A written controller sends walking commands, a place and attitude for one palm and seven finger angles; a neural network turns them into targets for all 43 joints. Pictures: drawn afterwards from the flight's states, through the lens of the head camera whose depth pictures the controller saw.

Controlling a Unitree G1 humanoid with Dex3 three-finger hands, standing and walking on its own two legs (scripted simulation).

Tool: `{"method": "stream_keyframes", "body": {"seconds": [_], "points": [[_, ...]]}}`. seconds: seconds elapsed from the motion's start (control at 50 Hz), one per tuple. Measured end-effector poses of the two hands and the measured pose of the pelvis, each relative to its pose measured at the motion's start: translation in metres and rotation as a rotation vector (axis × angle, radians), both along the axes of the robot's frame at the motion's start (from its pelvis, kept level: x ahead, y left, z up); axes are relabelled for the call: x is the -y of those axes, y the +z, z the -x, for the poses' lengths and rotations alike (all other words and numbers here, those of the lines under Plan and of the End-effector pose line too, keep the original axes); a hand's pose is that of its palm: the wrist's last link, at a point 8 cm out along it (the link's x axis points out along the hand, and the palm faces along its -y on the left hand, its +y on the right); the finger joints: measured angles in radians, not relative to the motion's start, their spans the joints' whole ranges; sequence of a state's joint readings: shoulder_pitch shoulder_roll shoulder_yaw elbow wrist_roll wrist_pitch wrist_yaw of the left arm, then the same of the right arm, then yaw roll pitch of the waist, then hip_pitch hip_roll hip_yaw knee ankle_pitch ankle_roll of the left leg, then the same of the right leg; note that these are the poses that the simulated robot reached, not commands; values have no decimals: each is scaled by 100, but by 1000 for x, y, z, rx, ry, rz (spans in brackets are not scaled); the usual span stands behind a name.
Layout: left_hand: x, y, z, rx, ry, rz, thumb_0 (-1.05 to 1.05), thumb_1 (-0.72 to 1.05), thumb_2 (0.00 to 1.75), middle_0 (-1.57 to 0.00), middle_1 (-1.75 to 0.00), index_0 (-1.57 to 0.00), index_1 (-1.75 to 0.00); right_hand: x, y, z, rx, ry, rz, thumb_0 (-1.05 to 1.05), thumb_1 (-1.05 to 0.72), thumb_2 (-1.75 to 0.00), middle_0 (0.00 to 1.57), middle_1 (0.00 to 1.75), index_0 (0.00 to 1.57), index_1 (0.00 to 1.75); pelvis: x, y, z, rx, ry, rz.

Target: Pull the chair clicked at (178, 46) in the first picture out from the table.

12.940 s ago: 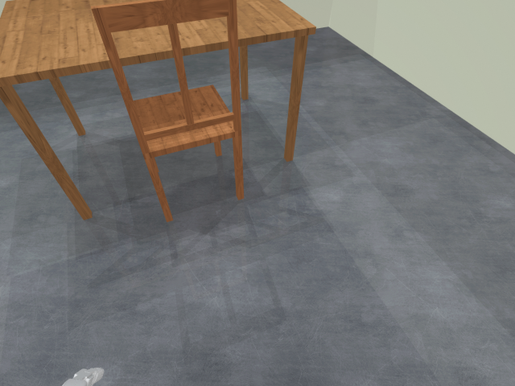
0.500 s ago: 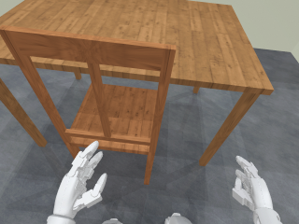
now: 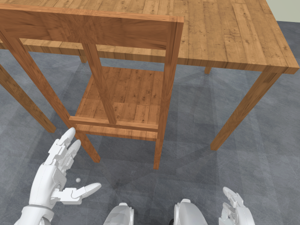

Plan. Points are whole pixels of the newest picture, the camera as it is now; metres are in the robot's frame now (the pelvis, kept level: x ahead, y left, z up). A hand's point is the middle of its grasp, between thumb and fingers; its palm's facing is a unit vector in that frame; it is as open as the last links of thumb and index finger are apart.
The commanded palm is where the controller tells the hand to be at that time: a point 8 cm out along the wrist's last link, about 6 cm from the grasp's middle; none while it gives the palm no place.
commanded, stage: raise the hand toward the chair's back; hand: left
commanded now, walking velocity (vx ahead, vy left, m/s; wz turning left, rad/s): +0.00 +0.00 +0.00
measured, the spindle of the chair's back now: (103, 92) +0.48 +0.16 +0.03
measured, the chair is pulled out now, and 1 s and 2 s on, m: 0.00 0.00 0.00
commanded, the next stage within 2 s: aim the fingers beside a spindle in 1.22 s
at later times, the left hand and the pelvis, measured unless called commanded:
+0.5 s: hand (70, 168) +0.24 +0.19 +0.05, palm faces -0.06 -1.00 -0.07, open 16.7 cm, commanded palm +0.23 +0.25 +0.06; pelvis +0.02 +0.00 +0.01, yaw +1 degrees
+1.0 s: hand (65, 160) +0.26 +0.21 +0.06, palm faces -0.07 -1.00 -0.06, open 16.9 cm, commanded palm +0.24 +0.27 +0.06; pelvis +0.02 +0.01 +0.02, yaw +0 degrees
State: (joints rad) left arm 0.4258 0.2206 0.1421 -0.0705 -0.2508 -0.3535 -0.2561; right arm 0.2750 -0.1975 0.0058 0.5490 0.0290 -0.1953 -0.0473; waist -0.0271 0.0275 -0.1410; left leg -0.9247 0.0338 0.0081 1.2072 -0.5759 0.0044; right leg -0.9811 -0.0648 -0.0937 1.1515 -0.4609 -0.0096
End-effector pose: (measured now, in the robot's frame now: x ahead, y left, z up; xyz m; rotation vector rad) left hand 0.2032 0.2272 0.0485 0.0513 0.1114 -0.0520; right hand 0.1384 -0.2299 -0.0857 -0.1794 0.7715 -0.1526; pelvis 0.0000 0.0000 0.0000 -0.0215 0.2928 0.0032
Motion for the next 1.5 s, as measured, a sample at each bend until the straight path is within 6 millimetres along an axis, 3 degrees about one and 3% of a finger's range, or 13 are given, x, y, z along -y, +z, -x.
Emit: {"method": "stream_keyframes", "body": {"seconds": [0.08, 0.18, 0.34, 0.46, 0.58, 0.94, 1.28, 1.5], "points": [[-3, -2, -3, 15, -11, -7, 1, -1, 50, -11, -16, -10, -16, 20, 9, 0, 4, -15, 66, 2, -90, -90, 21, 31, 20, 30, -2, 1, -4, -4, 2, 1], [-5, -4, -11, 12, -35, -4, 1, -13, 45, -10, -14, -9, -14, 31, 24, -18, 55, -17, 110, 2, -90, -90, 20, 30, 20, 30, -2, 3, -8, -1, 1, 3], [-13, 7, -18, 39, -6, -12, 0, -32, 37, -8, -11, -8, -11, 13, 39, -56, 141, 38, 72, 1, -91, -90, 20, 30, 20, 30, -2, 9, -16, 6, 7, 7], [-18, 10, -21, 28, -10, -17, 0, -43, 33, -7, -9, -6, -9, -5, 38, -69, 156, 84, 30, 1, -90, -90, 20, 30, 20, 30, -1, 12, -19, 9, 12, 9], [-26, 13, -27, 37, -4, -17, 0, -47, 31, -7, -9, -6, -9, -8, 34, -65, 130, 95, 23, 1, -90, -90, 21, 31, 20, 30, -1, 13, -20, 11, 15, 11], [-36, 16, -41, 40, -20, -9, -1, -49, 30, -6, -8, -6, -8, 18, 39, -28, 63, 25, 79, 1, -90, -90, 20, 30, 20, 30, -5, 20, -18, 19, 6, 8], [-38, 16, -32, 47, -12, -15, -1, -49, 30, -7, -8, -6, -8, 2, 37, -39, 94, 68, 47, 1, -90, -90, 21, 30, 20, 30, -6, 18, -14, 22, 11, 10], [-31, 10, -37, 57, -27, 3, -1, -49, 30, -6, -8, -6, -8, 3, 36, -42, 101, 79, 62, 1, -90, -90, 21, 30, 20, 30, -6, 14, -13, 12, 14, 11]]}}
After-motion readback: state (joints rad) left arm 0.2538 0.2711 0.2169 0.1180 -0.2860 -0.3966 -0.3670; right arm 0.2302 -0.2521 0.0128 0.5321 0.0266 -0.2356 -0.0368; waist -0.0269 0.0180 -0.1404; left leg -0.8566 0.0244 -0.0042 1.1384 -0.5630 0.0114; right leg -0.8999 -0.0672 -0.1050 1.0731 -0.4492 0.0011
